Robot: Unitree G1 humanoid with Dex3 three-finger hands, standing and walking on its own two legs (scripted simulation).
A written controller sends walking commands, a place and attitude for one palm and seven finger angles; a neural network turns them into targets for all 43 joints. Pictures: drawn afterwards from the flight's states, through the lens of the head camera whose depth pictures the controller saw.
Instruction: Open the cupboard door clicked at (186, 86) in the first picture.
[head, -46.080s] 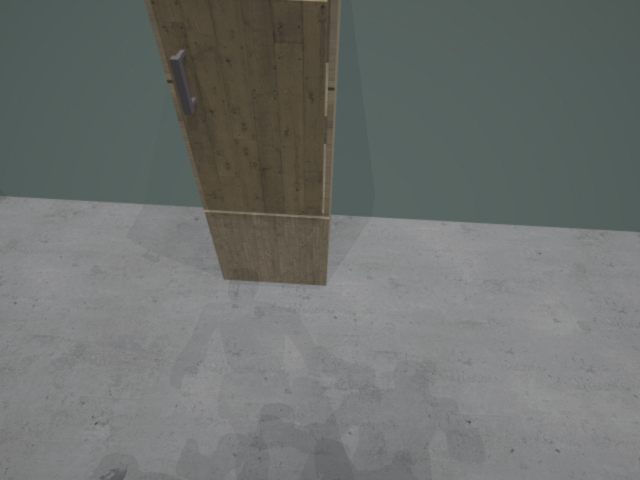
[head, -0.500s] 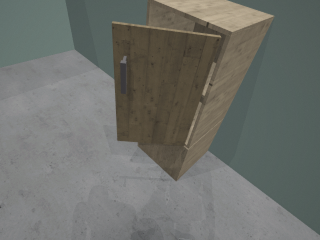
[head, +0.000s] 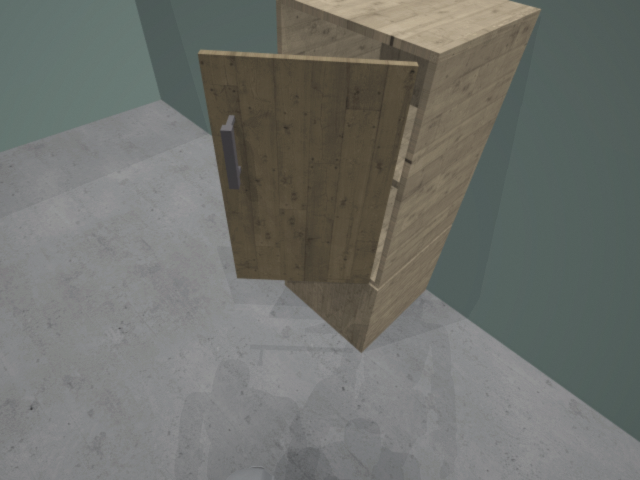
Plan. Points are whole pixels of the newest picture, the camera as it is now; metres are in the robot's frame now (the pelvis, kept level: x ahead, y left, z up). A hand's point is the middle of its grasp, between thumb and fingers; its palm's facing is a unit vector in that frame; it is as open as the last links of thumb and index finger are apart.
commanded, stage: shuffle to correct the standing spot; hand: left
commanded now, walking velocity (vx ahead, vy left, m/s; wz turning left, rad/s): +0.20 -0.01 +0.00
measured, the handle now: (232, 152) +0.66 +0.19 +0.05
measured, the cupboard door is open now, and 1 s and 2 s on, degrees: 44 44 44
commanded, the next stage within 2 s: come to a stop and stand still in 0.32 s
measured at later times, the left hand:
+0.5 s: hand out of the picture +0.15 +0.18 -0.17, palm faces +0.02 -0.98 -0.21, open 7.3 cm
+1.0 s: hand (218, 479) +0.17 +0.15 -0.18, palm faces +0.05 -0.97 -0.25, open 7.4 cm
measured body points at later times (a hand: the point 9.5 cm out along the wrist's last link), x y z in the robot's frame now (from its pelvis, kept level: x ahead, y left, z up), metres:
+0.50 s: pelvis +0.10 -0.01 -0.01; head +0.12 -0.02 +0.44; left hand +0.15 +0.23 -0.16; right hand +0.09 -0.22 -0.17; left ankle +0.09 +0.12 -0.74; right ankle +0.14 -0.13 -0.74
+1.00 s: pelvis +0.13 -0.04 -0.01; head +0.16 -0.05 +0.43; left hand +0.17 +0.20 -0.16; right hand +0.21 -0.27 -0.17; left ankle +0.15 +0.08 -0.74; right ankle +0.11 -0.13 -0.74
